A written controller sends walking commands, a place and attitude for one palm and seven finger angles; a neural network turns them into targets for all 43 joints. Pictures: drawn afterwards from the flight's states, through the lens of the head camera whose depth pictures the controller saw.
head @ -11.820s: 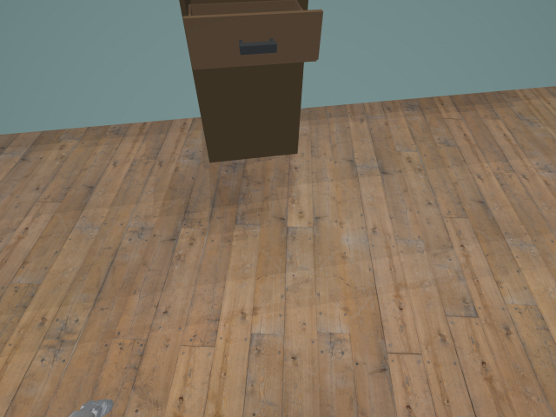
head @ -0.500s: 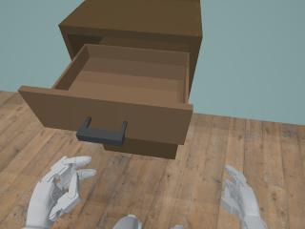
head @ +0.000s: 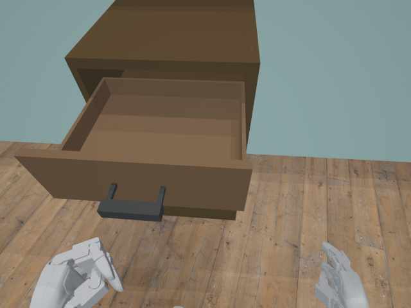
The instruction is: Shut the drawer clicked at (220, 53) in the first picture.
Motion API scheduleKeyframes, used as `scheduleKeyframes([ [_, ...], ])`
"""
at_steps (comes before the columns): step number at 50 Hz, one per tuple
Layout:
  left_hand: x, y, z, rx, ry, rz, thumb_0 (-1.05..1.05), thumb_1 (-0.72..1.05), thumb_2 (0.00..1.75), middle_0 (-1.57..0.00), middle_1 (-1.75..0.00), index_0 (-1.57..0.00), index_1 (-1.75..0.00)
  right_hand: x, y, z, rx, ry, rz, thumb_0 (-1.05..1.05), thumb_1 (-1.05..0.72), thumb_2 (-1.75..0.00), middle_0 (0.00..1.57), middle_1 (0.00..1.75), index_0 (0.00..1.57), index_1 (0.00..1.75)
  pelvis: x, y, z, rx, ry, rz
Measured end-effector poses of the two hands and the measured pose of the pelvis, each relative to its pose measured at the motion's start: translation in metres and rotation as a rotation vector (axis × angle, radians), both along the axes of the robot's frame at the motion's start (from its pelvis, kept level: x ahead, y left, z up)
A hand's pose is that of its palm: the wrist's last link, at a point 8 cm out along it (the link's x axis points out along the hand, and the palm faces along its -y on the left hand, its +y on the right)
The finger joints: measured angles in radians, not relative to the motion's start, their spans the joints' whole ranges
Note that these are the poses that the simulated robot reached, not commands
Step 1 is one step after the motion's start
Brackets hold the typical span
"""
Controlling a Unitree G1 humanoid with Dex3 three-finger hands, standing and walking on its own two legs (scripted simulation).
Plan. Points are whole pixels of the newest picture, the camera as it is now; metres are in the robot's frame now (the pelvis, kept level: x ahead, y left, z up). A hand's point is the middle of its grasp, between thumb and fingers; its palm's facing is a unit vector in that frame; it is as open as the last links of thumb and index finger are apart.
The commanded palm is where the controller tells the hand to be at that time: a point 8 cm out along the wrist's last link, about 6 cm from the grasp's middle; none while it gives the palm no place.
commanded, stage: raise the hand and make a fist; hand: left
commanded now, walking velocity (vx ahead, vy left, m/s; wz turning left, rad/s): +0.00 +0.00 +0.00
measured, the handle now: (134, 199) +0.32 +0.17 +0.04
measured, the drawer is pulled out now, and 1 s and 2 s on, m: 0.30 0.30 0.30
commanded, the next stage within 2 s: bring the fist close to the handle in 0.82 s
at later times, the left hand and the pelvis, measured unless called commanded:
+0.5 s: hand (96, 279) +0.15 +0.15 +0.14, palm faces -0.04 -1.00 -0.01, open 3.3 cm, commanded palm +0.10 +0.20 +0.14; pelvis +0.00 +0.04 +0.00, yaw +0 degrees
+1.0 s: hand (96, 281) +0.15 +0.15 +0.14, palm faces -0.02 -1.00 -0.01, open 3.3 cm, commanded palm +0.10 +0.20 +0.13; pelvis +0.01 +0.04 +0.00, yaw -1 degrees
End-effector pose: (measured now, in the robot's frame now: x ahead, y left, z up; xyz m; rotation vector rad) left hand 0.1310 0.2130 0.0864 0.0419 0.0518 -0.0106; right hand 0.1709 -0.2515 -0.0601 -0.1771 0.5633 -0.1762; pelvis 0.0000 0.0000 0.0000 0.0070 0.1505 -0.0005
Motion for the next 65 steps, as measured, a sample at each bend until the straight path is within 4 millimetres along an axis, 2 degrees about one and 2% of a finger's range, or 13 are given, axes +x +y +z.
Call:
scheduleKeyframes([
  [6,0.001,-0.004,0.016,-0.019,-0.035,-0.005,0.01,0.9,0.89,-1.23,-1.41,-1.23,-1.41,0.021,0.032,0.016,0.044,-0.087,0.055,0.02,-0.9,-0.9,0.2,0.3,0.2,0.3,0.002,0.011,0.003,-0.009,-0.019,-0.003],
  [11,-0.004,-0.008,0.028,-0.035,-0.044,-0.009,0.01,0.9,0.89,-1.32,-1.51,-1.32,-1.51,0.031,0.059,0.025,0.078,-0.125,0.11,0.01,-0.9,-0.9,0.2,0.3,0.2,0.3,0.002,0.021,0.004,-0.017,-0.036,-0.003],
  [16,-0.01,-0.008,0.037,-0.035,-0.049,-0.007,0.01,0.9,0.89,-1.37,-1.56,-1.37,-1.56,0.033,0.079,0.026,0.096,-0.129,0.151,0.01,-0.9,-0.9,0.21,0.3,0.21,0.3,0.001,0.03,0.004,-0.026,-0.049,0.002],
  [21,-0.007,-0.01,0.047,-0.045,-0.074,-0.014,0.01,0.9,0.9,-1.39,-1.58,-1.39,-1.59,0.027,0.089,0.024,0.101,-0.116,0.168,0.01,-0.9,-0.9,0.21,0.3,0.21,0.3,0.001,0.037,0.003,-0.031,-0.058,0.004],
  [25,-0.003,-0.012,0.055,-0.038,-0.089,-0.033,0.01,0.9,0.9,-1.4,-1.59,-1.4,-1.59,0.02,0.089,0.021,0.105,-0.096,0.152,0.01,-0.9,-0.9,0.21,0.3,0.21,0.3,0.003,0.042,0.004,-0.031,-0.064,-0.003],
  [34,-0.003,-0.003,0.049,-0.033,-0.03,-0.013,0.01,0.9,0.9,-1.4,-1.6,-1.4,-1.6,0.009,0.08,0.019,0.086,-0.059,0.102,0.02,-0.9,-0.9,0.21,0.3,0.21,0.3,0.006,0.045,0.004,-0.032,-0.065,-0.012],
  [50,-0.005,-0.01,0.05,-0.029,-0.054,-0.006,0.01,0.9,0.9,-1.4,-1.6,-1.4,-1.6,0.016,0.078,0.019,0.091,-0.084,0.11,0.02,-0.9,-0.9,0.2,0.3,0.2,0.3,0.005,0.042,0.001,-0.031,-0.056,-0.008],
  [58,0.0,-0.017,0.028,-0.034,-0.014,-0.006,0.01,0.9,0.9,-1.4,-1.6,-1.4,-1.6,0.016,0.073,0.014,0.08,-0.059,0.124,0.01,-0.9,-0.9,0.21,0.3,0.2,0.3,0.003,0.035,-0.003,-0.028,-0.039,-0.004],
  [65,0.014,-0.019,0.017,-0.03,-0.031,-0.001,0.01,0.9,0.9,-1.4,-1.6,-1.4,-1.6,0.011,0.061,0.004,0.067,-0.028,0.116,0.01,-0.9,-0.9,0.21,0.3,0.21,0.3,0.004,0.029,-0.008,-0.026,-0.014,-0.003],
])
